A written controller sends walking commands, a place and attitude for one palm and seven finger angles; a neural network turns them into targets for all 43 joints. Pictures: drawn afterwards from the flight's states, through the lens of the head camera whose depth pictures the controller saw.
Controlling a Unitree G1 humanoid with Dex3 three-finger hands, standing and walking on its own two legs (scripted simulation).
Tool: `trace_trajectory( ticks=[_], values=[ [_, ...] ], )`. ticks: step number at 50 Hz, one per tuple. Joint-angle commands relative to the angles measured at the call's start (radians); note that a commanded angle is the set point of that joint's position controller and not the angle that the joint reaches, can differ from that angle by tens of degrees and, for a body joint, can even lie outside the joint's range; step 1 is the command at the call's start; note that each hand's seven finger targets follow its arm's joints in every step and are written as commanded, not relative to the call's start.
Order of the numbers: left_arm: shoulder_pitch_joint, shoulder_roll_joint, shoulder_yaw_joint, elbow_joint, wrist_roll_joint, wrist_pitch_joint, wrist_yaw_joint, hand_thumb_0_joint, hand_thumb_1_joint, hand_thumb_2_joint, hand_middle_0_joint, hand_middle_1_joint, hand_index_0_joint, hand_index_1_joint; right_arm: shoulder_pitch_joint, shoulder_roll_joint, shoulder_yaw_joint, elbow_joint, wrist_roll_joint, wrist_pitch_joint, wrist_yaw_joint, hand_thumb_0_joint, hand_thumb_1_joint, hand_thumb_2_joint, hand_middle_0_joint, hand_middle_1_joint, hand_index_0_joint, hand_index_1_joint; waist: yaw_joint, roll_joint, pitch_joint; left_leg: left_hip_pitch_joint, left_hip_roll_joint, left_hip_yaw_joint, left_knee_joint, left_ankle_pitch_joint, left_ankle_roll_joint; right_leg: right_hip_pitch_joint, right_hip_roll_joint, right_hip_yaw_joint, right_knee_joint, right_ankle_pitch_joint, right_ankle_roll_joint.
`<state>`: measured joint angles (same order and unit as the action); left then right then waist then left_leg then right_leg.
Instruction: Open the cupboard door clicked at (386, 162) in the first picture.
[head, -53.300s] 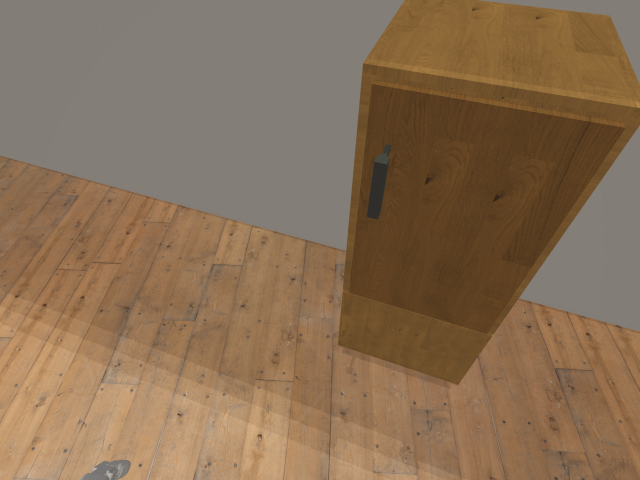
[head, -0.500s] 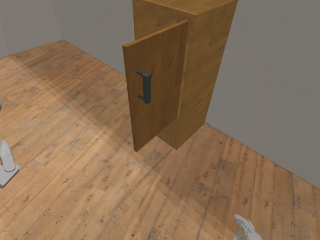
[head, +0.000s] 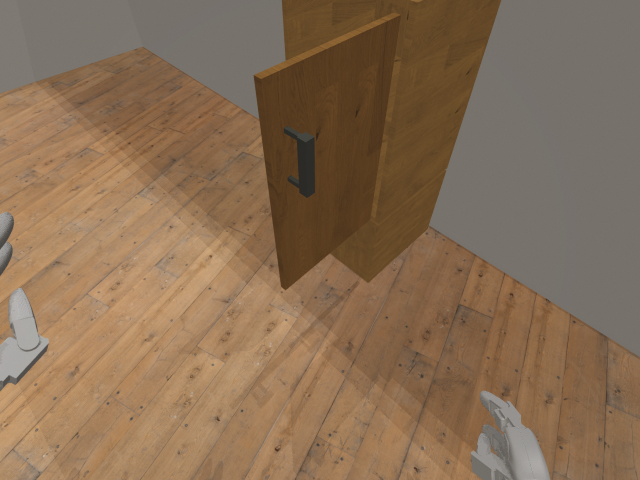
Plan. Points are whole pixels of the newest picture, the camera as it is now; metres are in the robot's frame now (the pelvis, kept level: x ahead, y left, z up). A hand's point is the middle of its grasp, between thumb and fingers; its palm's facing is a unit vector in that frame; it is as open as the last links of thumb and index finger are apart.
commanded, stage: stop stepping back and stand still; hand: left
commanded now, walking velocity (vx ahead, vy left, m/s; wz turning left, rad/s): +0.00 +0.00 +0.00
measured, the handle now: (298, 162) +0.65 +0.09 +0.01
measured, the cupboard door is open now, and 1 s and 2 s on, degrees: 91 91 91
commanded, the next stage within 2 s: let the arm hang, fingers relaxed in 0.10 s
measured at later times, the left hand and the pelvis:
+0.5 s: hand out of the picture +0.06 +0.18 -0.17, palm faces +0.01 -0.98 -0.18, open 7.3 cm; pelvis -0.01 +0.01 +0.00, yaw +2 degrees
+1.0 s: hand out of the picture -0.03 +0.19 -0.17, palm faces +0.07 -0.98 -0.21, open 7.4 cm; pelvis -0.01 +0.02 +0.01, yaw +1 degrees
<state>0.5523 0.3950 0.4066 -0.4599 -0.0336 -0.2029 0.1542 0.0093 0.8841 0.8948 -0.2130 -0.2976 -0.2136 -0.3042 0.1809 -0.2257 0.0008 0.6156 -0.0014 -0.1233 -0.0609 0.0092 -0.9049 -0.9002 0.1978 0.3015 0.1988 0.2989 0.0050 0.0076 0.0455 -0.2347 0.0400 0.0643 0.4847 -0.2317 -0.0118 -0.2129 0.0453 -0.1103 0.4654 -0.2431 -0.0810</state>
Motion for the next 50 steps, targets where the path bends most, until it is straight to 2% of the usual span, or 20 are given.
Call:
trace_trajectory(
  ticks=[1, 5, 9, 10, 11, 13, 15, 17, 18, 20, 21, 23, 24, 25, 26, 28, 31, 33, 41, 50],
  values=[
    [0.014, 0.184, 0.123, -0.197, -0.016, -0.046, 0.021, 0.0, 0.9, 0.9, -0.2, -0.3, -0.2, -0.3, -0.051, -0.096, -0.041, -0.147, 0.008, -0.039, -0.008, 0.0, -0.9, -0.9, 0.2, 0.3, 0.2, 0.3, -0.009, 0.015, -0.137, 0.012, 0.034, -0.069, -0.026, 0.148, 0.023, 0.074, -0.163, 0.217, -0.121, 0.237, 0.053],
    [0.01, 0.206, 0.143, -0.208, -0.019, -0.041, 0.022, 0.0, 0.9, 0.9, -0.2, -0.3, -0.2, -0.3, -0.059, -0.101, -0.041, -0.153, 0.005, -0.03, -0.014, 0.0, -0.9, -0.9, 0.2, 0.3, 0.2, 0.3, -0.005, 0.039, -0.143, 0.031, 0.043, -0.074, -0.062, 0.19, 0.025, 0.081, -0.137, 0.183, -0.112, 0.256, 0.064],
    [0.001, 0.187, 0.121, -0.192, -0.019, -0.036, 0.02, 0.0, 0.9, 0.9, -0.2, -0.3, -0.2, -0.3, -0.056, -0.102, -0.036, -0.156, 0.005, -0.025, -0.017, 0.0, -0.9, -0.9, 0.2, 0.3, 0.2, 0.3, -0.003, 0.055, -0.141, 0.037, 0.051, -0.081, -0.094, 0.204, 0.029, 0.088, -0.116, 0.165, -0.109, 0.247, 0.073],
    [-0.118, 0.006, -0.335, 0.573, 0.042, 0.067, -0.109, 0.0, 0.9, 0.9, -0.2, -0.3, -0.2, -0.3, -0.12, -0.208, -0.071, 0.073, 0.022, -0.092, 0.073, 0.0, -0.9, -0.9, 0.2, 0.3, 0.2, 0.3, -0.063, 0.045, -0.06, -0.009, 0.09, -0.101, 0.039, 0.347, 0.031, -0.075, -0.153, 0.068, 0.044, 0.264, 0.051],
    [-0.122, 0.015, -0.285, 0.609, 0.056, 0.153, -0.147, 0.0, 0.9, 0.9, -0.2, -0.3, -0.2, -0.3, -0.025, -0.259, -0.084, 0.086, 0.009, -0.009, 0.076, 0.0, -0.9, -0.9, 0.2, 0.3, 0.2, 0.3, -0.026, 0.041, -0.095, -0.033, 0.109, -0.115, 0.003, 0.4, 0.048, -0.06, -0.159, 0.126, 0.046, 0.228, 0.034],
    [-0.164, -0.018, -0.295, 0.69, 0.066, 0.181, -0.157, 0.0, 0.9, 0.9, -0.2, -0.3, -0.2, -0.3, -0.015, -0.211, -0.061, 0.076, -0.008, 0.043, 0.066, 0.0, -0.9, -0.9, 0.2, 0.3, 0.2, 0.3, -0.014, -0.022, -0.113, -0.117, 0.126, -0.164, -0.016, 0.265, 0.095, -0.019, -0.131, 0.103, 0.093, 0.142, 0.031],
    [-0.229, 0.004, -0.309, 0.805, 0.071, 0.177, -0.157, 0.0, 0.9, 0.9, -0.2, -0.3, -0.2, -0.3, -0.034, -0.2, -0.048, 0.091, -0.018, 0.065, 0.066, 0.0, -0.9, -0.9, 0.2, 0.3, 0.2, 0.3, -0.003, -0.139, -0.132, -0.117, 0.092, -0.163, -0.007, 0.193, 0.082, 0.017, -0.151, 0.14, 0.039, 0.137, 0.017],
    [-0.284, 0.014, -0.324, 0.941, 0.069, 0.181, -0.152, 0.0, 0.9, 0.9, -0.2, -0.3, -0.2, -0.3, -0.024, -0.173, -0.038, 0.134, -0.021, 0.091, 0.064, 0.0, -0.9, -0.9, 0.2, 0.3, 0.2, 0.3, -0.013, -0.201, -0.127, -0.058, 0.038, -0.124, 0.029, 0.129, 0.059, -0.007, -0.215, 0.194, -0.037, 0.15, -0.012],
    [-0.312, 0.01, -0.336, 1.013, 0.065, 0.186, -0.147, 0.0, 0.9, 0.9, -0.2, -0.3, -0.2, -0.3, -0.015, -0.153, -0.03, 0.164, -0.025, 0.106, 0.063, 0.0, -0.9, -0.9, 0.2, 0.3, 0.2, 0.3, -0.021, -0.195, -0.112, -0.03, 0.017, -0.1, 0.037, 0.108, 0.046, -0.025, -0.237, 0.205, -0.067, 0.157, -0.023],
    [-0.353, -0.009, -0.356, 1.131, 0.058, 0.194, -0.137, 0.0, 0.9, 0.9, -0.2, -0.3, -0.2, -0.3, 0.005, -0.128, -0.016, 0.217, -0.03, 0.124, 0.061, 0.0, -0.9, -0.9, 0.2, 0.3, 0.2, 0.3, -0.03, -0.066, -0.104, 0.022, 0.024, -0.104, -0.005, 0.142, 0.036, -0.036, -0.215, 0.179, -0.069, 0.11, -0.017],
    [-0.351, -0.027, -0.366, 1.188, 0.054, 0.198, -0.135, 0.0, 0.9, 0.9, -0.2, -0.3, -0.2, -0.3, 0.001, -0.111, -0.008, 0.244, -0.03, 0.127, 0.06, 0.0, -0.9, -0.9, 0.2, 0.3, 0.2, 0.3, -0.023, 0.01, -0.086, 0.011, 0.042, -0.116, -0.049, 0.157, 0.039, -0.019, -0.193, 0.162, -0.064, 0.093, 0.0],
    [-0.323, -0.043, -0.375, 1.297, 0.048, 0.195, -0.133, 0.0, 0.9, 0.9, -0.2, -0.3, -0.2, -0.3, -0.006, -0.103, 0.001, 0.292, -0.028, 0.125, 0.052, 0.0, -0.9, -0.9, 0.2, 0.3, 0.2, 0.3, -0.004, 0.096, -0.08, -0.017, 0.062, -0.137, -0.109, 0.15, 0.044, 0.05, -0.168, 0.16, -0.079, 0.083, 0.021],
    [-0.309, -0.045, -0.377, 1.343, 0.045, 0.193, -0.132, 0.0, 0.9, 0.9, -0.2, -0.3, -0.2, -0.3, 0.0, -0.096, 0.004, 0.318, -0.025, 0.124, 0.049, 0.0, -0.9, -0.9, 0.2, 0.3, 0.2, 0.3, -0.002, 0.112, -0.073, -0.02, 0.059, -0.134, -0.123, 0.128, 0.04, 0.068, -0.168, 0.16, -0.095, 0.073, 0.021],
    [-0.294, -0.045, -0.378, 1.383, 0.044, 0.191, -0.13, 0.0, 0.9, 0.9, -0.2, -0.3, -0.2, -0.3, 0.013, -0.094, 0.004, 0.339, -0.022, 0.126, 0.046, 0.0, -0.9, -0.9, 0.2, 0.3, 0.2, 0.3, 0.001, 0.086, -0.064, -0.01, 0.056, -0.13, -0.122, 0.115, 0.036, 0.071, -0.17, 0.157, -0.117, 0.063, 0.021],
    [-0.281, -0.08, -0.364, 1.409, 0.046, 0.189, -0.128, 0.0, 0.9, 0.9, -0.2, -0.3, -0.2, -0.3, 0.032, -0.075, -0.002, 0.36, -0.028, 0.127, 0.042, 0.0, -0.9, -0.9, 0.2, 0.3, 0.2, 0.3, -0.001, 0.124, -0.067, -0.013, 0.057, -0.127, -0.13, 0.078, 0.037, 0.078, -0.174, 0.156, -0.138, 0.042, 0.015],
    [-0.274, -0.079, -0.371, 1.46, 0.042, 0.187, -0.129, 0.0, 0.9, 0.9, -0.2, -0.3, -0.2, -0.3, 0.063, -0.06, -0.001, 0.398, -0.025, 0.13, 0.04, 0.0, -0.9, -0.9, 0.2, 0.3, 0.2, 0.3, -0.004, 0.151, -0.062, -0.005, 0.054, -0.124, -0.137, 0.052, 0.037, 0.079, -0.177, 0.162, -0.16, 0.029, 0.009],
    [-0.271, -0.088, -0.377, 1.517, 0.039, 0.186, -0.128, 0.0, 0.9, 0.9, -0.2, -0.3, -0.2, -0.3, 0.119, -0.047, -0.005, 0.445, -0.021, 0.134, 0.037, 0.0, -0.9, -0.9, 0.2, 0.3, 0.2, 0.3, -0.01, 0.046, -0.03, 0.003, 0.058, -0.121, -0.149, 0.033, 0.039, 0.061, -0.173, 0.148, -0.185, -0.011, 0.01],
    [-0.262, -0.099, -0.382, 1.544, 0.038, 0.187, -0.127, 0.0, 0.9, 0.9, -0.2, -0.3, -0.2, -0.3, 0.148, -0.041, -0.005, 0.467, -0.021, 0.136, 0.034, 0.0, -0.9, -0.9, 0.2, 0.3, 0.2, 0.3, -0.013, 0.022, -0.006, 0.01, 0.056, -0.117, -0.153, 0.023, 0.041, 0.039, -0.173, 0.147, -0.196, -0.04, 0.01],
    [-0.217, -0.125, -0.384, 1.596, 0.037, 0.19, -0.119, 0.0, 0.9, 0.9, -0.2, -0.3, -0.2, -0.3, 0.212, -0.001, -0.003, 0.512, -0.021, 0.135, 0.029, 0.0, -0.9, -0.9, 0.2, 0.3, 0.2, 0.3, -0.014, -0.032, 0.035, 0.017, 0.05, -0.102, -0.158, 0.021, 0.047, 0.0, -0.17, 0.142, -0.2, -0.081, 0.013],
    [-0.193, -0.154, -0.38, 1.597, 0.04, 0.188, -0.113, 0.0, 0.9, 0.9, -0.2, -0.3, -0.2, -0.3, 0.227, 0.031, -0.004, 0.523, -0.022, 0.133, 0.028, 0.0, -0.9, -0.9, 0.2, 0.3, 0.2, 0.3, -0.012, -0.018, 0.068, 0.012, 0.044, -0.094, -0.153, 0.023, 0.046, -0.033, -0.166, 0.146, -0.196, -0.089, 0.018]
  ],
)
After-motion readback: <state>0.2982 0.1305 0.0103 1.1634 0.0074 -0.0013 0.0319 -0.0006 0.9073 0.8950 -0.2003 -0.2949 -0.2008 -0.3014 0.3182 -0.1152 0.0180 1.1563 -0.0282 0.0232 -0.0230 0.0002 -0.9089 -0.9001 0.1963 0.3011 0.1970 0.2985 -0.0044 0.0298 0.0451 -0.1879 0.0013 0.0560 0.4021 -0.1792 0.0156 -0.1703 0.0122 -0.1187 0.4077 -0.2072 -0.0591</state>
